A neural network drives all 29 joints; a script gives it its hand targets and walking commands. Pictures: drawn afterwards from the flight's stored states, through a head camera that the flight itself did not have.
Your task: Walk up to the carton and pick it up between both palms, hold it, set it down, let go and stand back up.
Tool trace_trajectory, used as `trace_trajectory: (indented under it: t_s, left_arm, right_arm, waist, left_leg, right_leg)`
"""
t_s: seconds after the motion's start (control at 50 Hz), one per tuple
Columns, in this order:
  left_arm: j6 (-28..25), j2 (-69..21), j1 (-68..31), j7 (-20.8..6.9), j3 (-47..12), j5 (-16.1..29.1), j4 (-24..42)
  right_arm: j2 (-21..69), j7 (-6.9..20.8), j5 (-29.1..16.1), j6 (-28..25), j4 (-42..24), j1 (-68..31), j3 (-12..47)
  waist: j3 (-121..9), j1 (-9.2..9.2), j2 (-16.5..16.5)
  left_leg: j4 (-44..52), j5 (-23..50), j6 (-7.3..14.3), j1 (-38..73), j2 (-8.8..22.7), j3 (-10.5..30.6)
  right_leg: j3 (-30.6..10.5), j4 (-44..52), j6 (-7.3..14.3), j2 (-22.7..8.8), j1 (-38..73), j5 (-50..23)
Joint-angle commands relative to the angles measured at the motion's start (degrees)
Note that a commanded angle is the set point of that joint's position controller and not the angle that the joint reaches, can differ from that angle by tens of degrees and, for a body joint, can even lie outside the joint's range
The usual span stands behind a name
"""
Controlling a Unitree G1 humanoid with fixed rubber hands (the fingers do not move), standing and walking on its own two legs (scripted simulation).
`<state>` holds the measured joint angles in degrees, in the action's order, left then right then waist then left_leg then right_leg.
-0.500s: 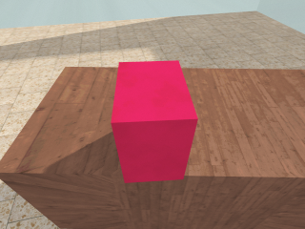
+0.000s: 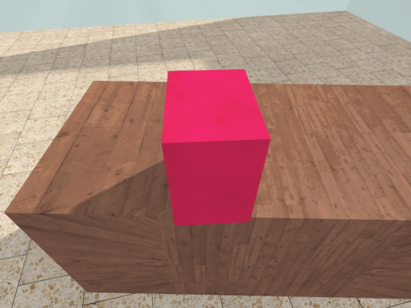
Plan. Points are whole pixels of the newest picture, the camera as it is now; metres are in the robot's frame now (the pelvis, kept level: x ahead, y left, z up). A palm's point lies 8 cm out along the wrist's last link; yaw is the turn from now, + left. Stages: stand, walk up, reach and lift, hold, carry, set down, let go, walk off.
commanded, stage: stand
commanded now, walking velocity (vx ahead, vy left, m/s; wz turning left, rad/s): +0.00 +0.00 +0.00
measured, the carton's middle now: (209, 147) +0.48 +0.00 +0.04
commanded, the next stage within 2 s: none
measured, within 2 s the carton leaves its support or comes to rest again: neither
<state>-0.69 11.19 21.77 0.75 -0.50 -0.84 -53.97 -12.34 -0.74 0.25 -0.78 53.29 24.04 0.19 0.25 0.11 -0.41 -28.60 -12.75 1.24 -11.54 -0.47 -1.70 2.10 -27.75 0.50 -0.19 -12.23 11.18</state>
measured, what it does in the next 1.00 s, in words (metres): stands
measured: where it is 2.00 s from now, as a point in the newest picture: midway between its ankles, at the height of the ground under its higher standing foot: outside the picture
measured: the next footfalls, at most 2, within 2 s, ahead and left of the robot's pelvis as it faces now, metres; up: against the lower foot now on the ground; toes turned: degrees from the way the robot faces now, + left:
none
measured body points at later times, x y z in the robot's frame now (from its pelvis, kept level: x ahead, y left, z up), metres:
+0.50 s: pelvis -0.01 +0.01 +0.00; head -0.01 +0.00 +0.45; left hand -0.04 +0.25 -0.15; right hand -0.01 -0.24 -0.15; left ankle +0.03 +0.10 -0.73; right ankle +0.05 -0.11 -0.74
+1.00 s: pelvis +0.04 +0.01 +0.00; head +0.04 +0.00 +0.45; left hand +0.05 +0.23 -0.15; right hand +0.05 -0.23 -0.15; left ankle +0.04 +0.10 -0.74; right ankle +0.05 -0.11 -0.74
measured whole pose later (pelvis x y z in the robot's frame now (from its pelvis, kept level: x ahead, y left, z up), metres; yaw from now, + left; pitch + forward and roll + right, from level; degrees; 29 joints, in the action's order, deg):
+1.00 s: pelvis +0.04 +0.01 +0.00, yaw +0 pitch -1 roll +0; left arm -1.1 8.8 19.6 2.2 -1.1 -0.2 -57.5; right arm -10.0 -1.9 -0.3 -1.1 56.1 20.1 0.0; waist 0.5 -0.1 -0.2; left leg -26.5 -15.0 1.7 -10.5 -1.4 -2.3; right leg 1.1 -27.8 -0.1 -0.9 -12.3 14.4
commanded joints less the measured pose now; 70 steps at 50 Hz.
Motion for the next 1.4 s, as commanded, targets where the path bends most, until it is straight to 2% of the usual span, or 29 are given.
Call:
trace_trajectory:
  t_s: [0.0, 0.04, 0.1, 0.16, 0.2, 0.24, 0.3, 0.32, 0.36, 0.38, 0.44, 0.5, 0.56, 0.6, 0.64, 0.66, 0.68, 0.72, 0.82, 0.88, 0.92, 1.08, 1.12, 1.2, 1.22, 1.28, 1.32, 1.34, 1.38]
  left_arm:
    - [-0.7, 8.6, 3.3, 0.5, 2.0, 0.0, 1.9]
    - [-0.8, 8.0, 4.0, 0.5, 1.8, -0.2, 1.6]
    - [-0.6, 7.5, 4.5, 0.5, 1.9, -0.2, 1.0]
    - [-0.5, 7.6, 5.3, 0.6, 2.0, -0.1, 0.5]
    - [-0.4, 7.5, 5.8, 0.6, 2.3, -0.2, 0.1]
    - [-0.5, 6.8, 6.2, 0.6, 2.2, -0.4, -0.2]
    - [-0.5, 7.0, 6.4, 0.7, 2.5, -0.4, -0.2]
    - [-0.5, 7.0, 6.4, 0.8, 2.6, -0.3, -0.3]
    - [-0.4, 6.6, 7.2, 0.8, 2.7, -0.2, -0.7]
    - [-0.3, 6.7, 6.9, 0.9, 2.8, -0.3, -0.9]
    - [0.0, 7.7, 5.3, 1.0, 3.3, -0.2, -0.7]
    - [-0.4, 6.4, 5.0, 1.0, 2.7, 0.1, -0.5]
    - [-0.1, 6.7, 5.9, 0.9, 2.9, -0.3, -0.4]
    - [-0.2, 5.5, 6.6, 0.9, 2.4, -0.1, -0.9]
    - [-0.5, 5.7, 6.5, 1.1, 2.3, -0.1, -0.9]
    - [-0.6, 6.1, 6.3, 1.1, 2.5, 0.0, -1.1]
    - [-0.7, 6.1, 5.7, 1.2, 2.4, 0.2, -0.8]
    - [-0.9, 5.4, 5.5, 1.3, 2.0, 0.2, -0.7]
    - [-1.4, 5.9, 4.0, 1.6, 1.4, 0.5, -1.0]
    - [-1.3, 5.5, 3.2, 1.8, 0.9, 0.7, -1.2]
    - [-1.2, 5.0, 2.8, 1.9, 0.8, 0.7, -1.5]
    - [-0.8, 4.7, 1.3, 2.1, 0.5, 0.7, -2.8]
    - [-0.8, 5.0, 0.5, 2.2, 0.6, 0.8, -2.8]
    - [-0.8, 5.0, 0.0, 2.3, 0.5, 0.7, -3.4]
    - [-0.7, 5.4, -0.1, 2.3, 0.6, 0.9, -3.3]
    - [-0.7, 5.3, -0.3, 2.3, 0.5, 0.9, -4.0]
    - [-0.5, 5.2, -1.1, 2.4, 0.2, 0.8, -4.4]
    - [-0.5, 4.5, -0.9, 2.4, -0.1, 0.7, -4.3]
    - [-0.5, 4.4, -0.5, 2.5, -0.1, 0.9, -4.7]
  right_arm:
    - [-8.2, -0.5, -0.1, -0.7, -3.1, 3.6, -2.1]
    - [-7.8, -0.6, -0.1, -0.7, -3.0, 3.1, -2.2]
    - [-8.5, -0.6, -0.2, -0.5, -2.8, 3.0, -2.5]
    - [-8.4, -0.6, -0.2, -0.3, -2.5, 3.6, -2.7]
    - [-8.2, -0.7, 0.1, -0.2, -2.2, 3.7, -2.8]
    - [-8.6, -0.7, 0.1, -0.2, -2.4, 3.3, -3.1]
    - [-7.9, -0.8, 0.1, 0.0, -2.5, 2.6, -3.0]
    - [-7.6, -0.8, 0.1, -0.1, -2.5, 2.7, -2.9]
    - [-7.7, -0.8, 0.1, 0.0, -2.4, 3.1, -3.3]
    - [-7.6, -0.8, 0.2, 0.2, -2.4, 3.6, -3.6]
    - [-6.5, -0.7, 0.5, 0.4, -1.8, 4.7, -3.4]
    - [-6.2, -0.8, 0.4, -0.2, -2.0, 4.2, -3.1]
    - [-7.3, -1.0, 0.0, -0.1, -2.4, 3.2, -3.6]
    - [-6.8, -1.0, -0.1, -0.2, -2.3, 2.0, -3.3]
    - [-6.2, -1.1, 0.0, -0.3, -2.2, 1.7, -3.0]
    - [-6.1, -1.0, -0.1, -0.4, -1.8, 2.3, -3.0]
    - [-5.8, -1.1, -0.2, -0.4, -1.8, 2.5, -3.0]
    - [-5.7, -1.2, -0.1, -0.6, -1.3, 1.9, -2.7]
    - [-4.8, -1.4, -0.3, -1.2, -0.5, 2.2, -2.0]
    - [-4.5, -1.5, -0.5, -1.1, 0.2, 1.8, -1.6]
    - [-4.5, -1.6, -0.7, -1.1, 0.5, 1.1, -1.6]
    - [-4.4, -1.8, -0.6, -1.0, 1.7, 0.1, -1.3]
    - [-4.1, -1.9, -0.7, -1.1, 2.0, 0.4, -1.1]
    - [-4.1, -2.0, -0.8, -1.1, 2.5, -0.2, -0.7]
    - [-3.9, -2.0, -0.8, -1.1, 2.7, -0.4, -0.6]
    - [-3.6, -2.1, -0.7, -1.0, 3.2, -0.1, -0.5]
    - [-3.5, -2.2, -0.9, -0.9, 3.6, -0.3, -0.5]
    - [-3.6, -2.2, -0.9, -1.0, 3.4, -0.7, -0.4]
    - [-3.6, -2.2, -0.7, -0.9, 3.8, -0.5, -0.5]
  waist:
    - [10.2, 0.19, 0.9]
    - [10.0, 0.48, 0.0]
    - [10.9, 0.64, -0.3]
    - [10.8, 0.34, -0.3]
    - [9.9, 0.35, -1.5]
    - [9.1, 0.25, 0.2]
    - [7.8, 0.37, -0.4]
    - [7.5, 0.4, 1.1]
    - [6.8, 0.56, 2.1]
    - [7.0, -0.08, 1.3]
    - [8.2, -0.7, 3.0]
    - [6.7, -0.53, 2.3]
    - [6.9, 0.14, 0.5]
    - [9.0, 0.62, 0.3]
    - [8.9, 0.54, 0.4]
    - [8.3, 0.32, 1.2]
    - [8.4, -0.03, 0.6]
    - [7.7, 0.36, 1.1]
    - [3.3, -0.49, 1.3]
    - [3.9, -0.29, 1.9]
    - [3.8, -0.12, 1.0]
    - [4.1, -0.16, 1.0]
    - [3.5, -0.63, 1.0]
    - [3.7, -0.25, 0.5]
    - [3.5, 0.04, 1.7]
    - [2.9, -0.16, 0.6]
    - [4.7, -0.18, 1.3]
    - [5.0, -0.14, 0.2]
    - [3.4, -0.03, 0.5]
  left_leg:
    - [11.2, -17.9, 0.5, -9.9, 5.5, 8.3]
    - [11.9, -18.1, 0.7, -10.5, 6.0, 9.0]
    - [13.2, -23.1, 0.6, -13.3, 6.0, 9.7]
    - [13.4, -24.4, 0.8, -13.9, 5.9, 9.9]
    - [13.8, -25.3, 0.6, -14.0, 5.7, 9.9]
    - [12.9, -23.3, 0.5, -13.1, 5.5, 9.4]
    - [12.7, -24.0, 0.7, -13.0, 5.5, 9.5]
    - [12.1, -22.6, 0.8, -12.4, 5.6, 9.3]
    - [10.7, -22.0, 0.5, -10.9, 5.0, 8.6]
    - [10.1, -21.7, 0.3, -10.2, 4.5, 8.1]
    - [7.9, -19.3, 0.0, -8.4, 3.6, 6.7]
    - [8.5, -15.2, 0.4, -7.3, 4.8, 7.9]
    - [11.5, -22.0, 0.6, -10.3, 5.9, 9.9]
    - [12.3, -20.3, 0.8, -12.4, 6.0, 10.3]
    - [11.4, -14.9, 0.6, -10.7, 6.0, 9.4]
    - [10.8, -13.3, 0.3, -9.4, 5.6, 8.6]
    - [10.5, -11.6, 0.3, -8.4, 5.7, 8.5]
    - [10.5, -9.6, 0.5, -8.0, 6.1, 8.4]
    - [8.4, 2.8, 0.2, -2.3, 6.2, 6.9]
    - [8.2, 6.1, 0.3, -1.8, 6.5, 6.7]
    - [8.0, 8.6, 0.1, -1.1, 6.4, 6.2]
    - [8.1, 10.9, 0.2, 0.3, 6.5, 5.5]
    - [7.9, 12.2, 0.2, 0.6, 6.6, 5.7]
    - [8.0, 15.2, -0.1, 1.3, 6.6, 5.4]
    - [8.0, 14.6, 0.0, 1.6, 6.6, 5.5]
    - [7.9, 16.1, 0.0, 1.8, 6.8, 5.3]
    - [8.4, 16.0, -0.1, 1.6, 6.9, 5.4]
    - [8.2, 17.3, -0.2, 2.1, 6.9, 5.2]
    - [8.0, 16.2, 0.2, 2.5, 6.7, 5.3]
  right_leg:
    - [-7.5, 9.1, -0.5, -4.9, -5.5, 16.4]
    - [-7.2, 8.4, -0.6, -4.6, -5.0, 14.7]
    - [-6.9, 7.5, -0.8, -4.2, -5.7, 16.7]
    - [-7.0, 7.2, -0.8, -4.1, -6.4, 17.3]
    - [-6.3, 6.3, -1.1, -3.7, -6.1, 17.2]
    - [-6.3, 6.2, -1.2, -3.9, -6.7, 17.8]
    - [-6.3, 5.9, -1.3, -3.9, -6.4, 17.4]
    - [-6.3, 5.8, -1.3, -4.1, -5.9, 16.3]
    - [-7.0, 7.0, -0.8, -4.5, -7.7, 19.7]
    - [-7.6, 7.4, -0.6, -4.8, -9.2, 21.3]
    - [-7.7, 8.9, -0.4, -5.1, -12.8, 23.4]
    - [-7.9, 7.9, -0.3, -5.2, -10.4, 17.1]
    - [-6.7, 6.1, -0.6, -4.0, -8.3, 18.0]
    - [-7.0, 5.7, -0.8, -4.1, -6.7, 13.9]
    - [-7.1, 5.6, -0.7, -4.5, -6.3, 10.4]
    - [-7.5, 6.2, -0.7, -4.9, -6.8, 10.8]
    - [-7.7, 6.3, -0.6, -5.0, -7.0, 10.0]
    - [-7.4, 6.1, -0.5, -5.1, -5.6, 6.9]
    - [-7.3, 5.8, -0.3, -6.2, -1.8, -3.2]
    - [-6.9, 5.7, -0.1, -6.3, -1.2, -5.8]
    - [-7.0, 5.5, -0.2, -6.5, -0.4, -7.4]
    - [-6.1, 5.7, -0.2, -6.4, 1.0, -9.7]
    - [-6.0, 5.7, -0.2, -6.5, 1.9, -10.2]
    - [-5.5, 5.4, -0.4, -6.6, 2.5, -11.9]
    - [-5.5, 5.8, -0.4, -6.5, 2.8, -11.3]
    - [-5.3, 5.9, -0.1, -6.8, 3.5, -13.8]
    - [-5.1, 6.1, -0.3, -6.7, 2.8, -13.2]
    - [-5.0, 5.7, -0.4, -6.7, 2.5, -13.5]
    - [-5.0, 6.2, -0.3, -6.7, 3.8, -13.1]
